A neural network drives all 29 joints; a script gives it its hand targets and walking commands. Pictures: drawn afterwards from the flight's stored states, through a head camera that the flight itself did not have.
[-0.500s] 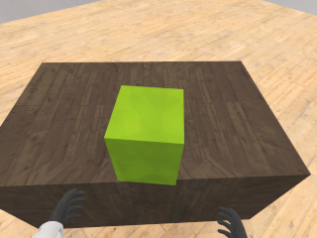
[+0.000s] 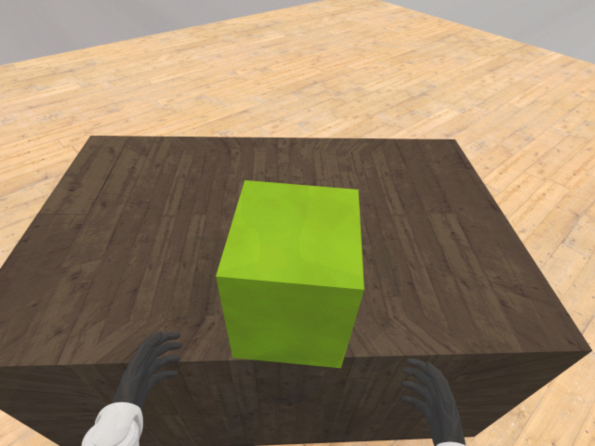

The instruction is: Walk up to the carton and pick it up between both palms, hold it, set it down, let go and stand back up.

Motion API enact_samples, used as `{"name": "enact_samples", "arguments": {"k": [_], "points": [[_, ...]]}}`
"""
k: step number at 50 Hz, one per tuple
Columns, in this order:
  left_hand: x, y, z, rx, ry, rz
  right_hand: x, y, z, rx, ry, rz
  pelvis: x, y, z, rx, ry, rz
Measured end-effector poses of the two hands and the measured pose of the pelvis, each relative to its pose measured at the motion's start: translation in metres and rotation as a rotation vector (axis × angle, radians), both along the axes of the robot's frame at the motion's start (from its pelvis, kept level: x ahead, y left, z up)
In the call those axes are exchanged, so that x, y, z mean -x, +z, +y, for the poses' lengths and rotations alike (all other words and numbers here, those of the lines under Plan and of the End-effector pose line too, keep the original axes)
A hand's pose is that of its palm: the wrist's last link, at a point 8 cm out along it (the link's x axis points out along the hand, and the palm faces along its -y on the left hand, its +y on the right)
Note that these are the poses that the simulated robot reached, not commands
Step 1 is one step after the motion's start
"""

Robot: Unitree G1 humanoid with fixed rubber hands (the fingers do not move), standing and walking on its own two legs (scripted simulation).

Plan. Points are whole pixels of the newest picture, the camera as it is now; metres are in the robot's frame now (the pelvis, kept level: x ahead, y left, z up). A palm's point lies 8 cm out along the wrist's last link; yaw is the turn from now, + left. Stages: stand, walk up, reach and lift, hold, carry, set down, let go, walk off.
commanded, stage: reach and lift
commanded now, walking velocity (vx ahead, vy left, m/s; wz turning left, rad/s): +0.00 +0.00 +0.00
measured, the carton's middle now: (293, 276) +0.42 +0.03 -0.05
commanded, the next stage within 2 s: none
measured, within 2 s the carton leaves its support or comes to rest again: neither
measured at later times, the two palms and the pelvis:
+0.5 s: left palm (136, 361) +0.25 +0.25 -0.03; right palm (427, 385) +0.24 -0.16 -0.04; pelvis +0.01 +0.03 +0.00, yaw +0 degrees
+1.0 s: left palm (144, 299) +0.31 +0.24 +0.03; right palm (423, 316) +0.31 -0.16 +0.02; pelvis +0.00 +0.02 +0.01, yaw +0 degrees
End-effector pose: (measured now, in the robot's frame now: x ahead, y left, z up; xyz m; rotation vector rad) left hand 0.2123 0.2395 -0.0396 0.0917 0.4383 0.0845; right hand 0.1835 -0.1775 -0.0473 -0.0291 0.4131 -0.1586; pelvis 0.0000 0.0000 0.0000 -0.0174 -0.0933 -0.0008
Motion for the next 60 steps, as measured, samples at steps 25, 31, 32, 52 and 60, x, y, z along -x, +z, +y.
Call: {"name": "enact_samples", "arguments": {"k": [25, 31, 32, 52, 60], "points": [[-0.038, 0.013, 0.006, 0.015, -0.002, -0.170, -0.052, 0.010, 0.013, -0.010, 0.031, -0.148, -0.007, -0.005, 0.028, 0.024, -0.006, 0.051], [-0.054, 0.022, 0.004, 0.026, 0.004, -0.185, -0.072, 0.024, 0.013, -0.014, 0.024, -0.175, -0.008, -0.003, 0.029, 0.023, -0.007, 0.070], [-0.057, 0.024, 0.003, 0.025, 0.003, -0.189, -0.075, 0.027, 0.013, -0.014, 0.025, -0.178, -0.008, -0.003, 0.029, 0.024, -0.007, 0.070], [-0.108, 0.079, -0.002, 0.055, 0.024, -0.210, -0.132, 0.080, 0.020, -0.038, 0.046, -0.189, -0.003, 0.006, 0.018, 0.010, -0.003, 0.067], [-0.135, 0.113, -0.006, 0.050, 0.009, -0.219, -0.157, 0.110, 0.020, -0.046, 0.032, -0.220, -0.001, 0.009, 0.014, 0.009, -0.007, 0.065]]}}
